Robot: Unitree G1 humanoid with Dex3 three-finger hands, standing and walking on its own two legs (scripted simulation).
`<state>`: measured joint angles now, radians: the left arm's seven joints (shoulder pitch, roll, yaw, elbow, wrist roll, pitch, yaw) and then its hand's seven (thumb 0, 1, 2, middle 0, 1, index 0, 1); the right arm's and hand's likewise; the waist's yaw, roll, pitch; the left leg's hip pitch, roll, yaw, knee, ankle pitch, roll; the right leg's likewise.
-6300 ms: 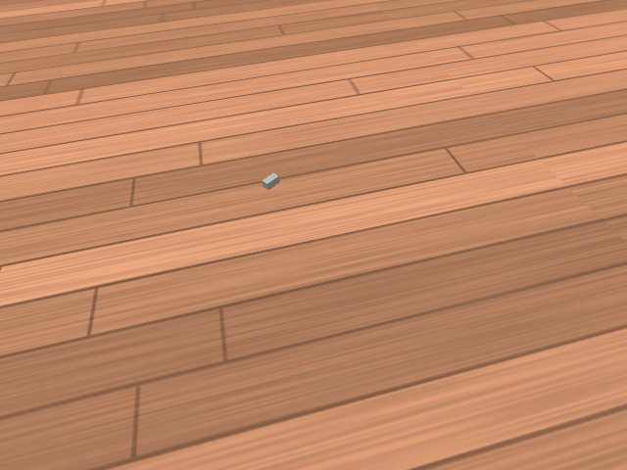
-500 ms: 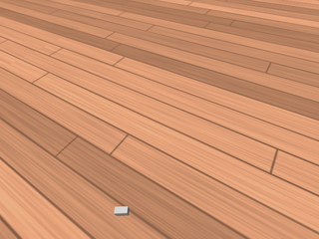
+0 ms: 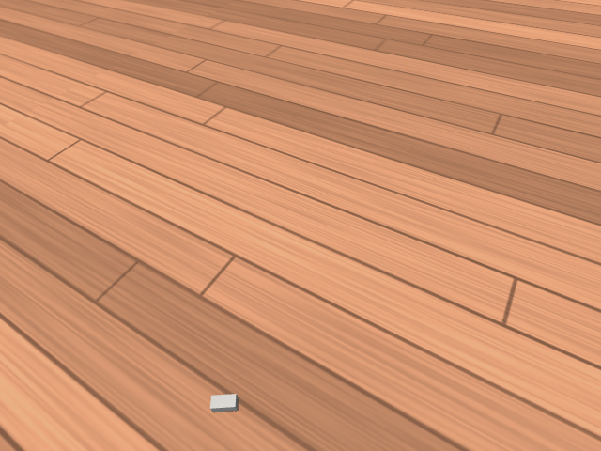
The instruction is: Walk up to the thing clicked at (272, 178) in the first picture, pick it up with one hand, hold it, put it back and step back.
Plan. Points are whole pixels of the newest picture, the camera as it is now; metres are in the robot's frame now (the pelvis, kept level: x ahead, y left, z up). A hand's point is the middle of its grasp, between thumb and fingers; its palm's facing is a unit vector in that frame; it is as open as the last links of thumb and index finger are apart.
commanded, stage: stand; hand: left
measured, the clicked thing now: (224, 402) +0.41 +0.30 -0.76
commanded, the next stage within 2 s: none
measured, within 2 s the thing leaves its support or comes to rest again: neither
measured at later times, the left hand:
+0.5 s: hand out of the picture +0.07 +0.25 -0.16, palm faces -0.02 -0.94 -0.35, open 7.4 cm
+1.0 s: hand out of the picture +0.08 +0.25 -0.15, palm faces -0.01 -0.94 -0.35, open 7.4 cm
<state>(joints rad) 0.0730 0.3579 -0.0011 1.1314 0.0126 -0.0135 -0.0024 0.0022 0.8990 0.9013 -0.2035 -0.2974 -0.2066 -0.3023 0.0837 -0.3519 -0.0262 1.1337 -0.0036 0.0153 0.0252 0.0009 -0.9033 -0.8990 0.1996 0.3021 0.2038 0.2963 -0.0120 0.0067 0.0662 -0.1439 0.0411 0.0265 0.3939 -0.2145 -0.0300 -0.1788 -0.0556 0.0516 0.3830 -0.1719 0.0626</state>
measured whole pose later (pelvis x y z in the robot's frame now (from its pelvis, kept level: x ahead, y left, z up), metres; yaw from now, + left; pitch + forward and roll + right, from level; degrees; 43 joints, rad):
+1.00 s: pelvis +0.01 -0.01 +0.00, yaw +1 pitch -2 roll +0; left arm 0.09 0.36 0.00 1.13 0.01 0.00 -0.01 0.00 0.90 0.90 -0.20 -0.30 -0.21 -0.30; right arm 0.09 -0.35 -0.01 1.13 0.00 0.00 0.02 0.00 -0.90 -0.90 0.20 0.30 0.20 0.30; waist 0.00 0.00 0.06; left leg -0.11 0.05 0.01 0.34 -0.20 -0.04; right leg -0.14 -0.05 0.03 0.33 -0.16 0.05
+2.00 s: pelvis +0.01 -0.01 +0.00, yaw +1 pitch -2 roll +0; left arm 0.11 0.36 0.00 1.13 0.01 0.00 -0.01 0.00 0.90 0.90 -0.20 -0.30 -0.21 -0.30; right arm 0.11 -0.35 0.00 1.12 0.00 0.00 0.02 0.00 -0.90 -0.90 0.20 0.30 0.20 0.30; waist 0.00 0.01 0.06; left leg -0.11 0.05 0.00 0.35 -0.21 -0.04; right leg -0.13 -0.05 0.02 0.34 -0.17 0.05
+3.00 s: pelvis -0.04 +0.09 -0.02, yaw +1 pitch -2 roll -2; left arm 0.18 0.44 0.05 0.96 0.02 0.02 0.03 0.00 0.90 0.90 -0.20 -0.30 -0.20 -0.30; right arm 0.20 -0.34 -0.07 0.87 -0.02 0.04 0.03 0.00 -0.90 -0.90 0.20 0.30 0.21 0.30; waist 0.01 -0.02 0.17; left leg -0.29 0.02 0.01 0.65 -0.32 0.03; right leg -0.40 0.06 0.08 0.96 -0.51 -0.01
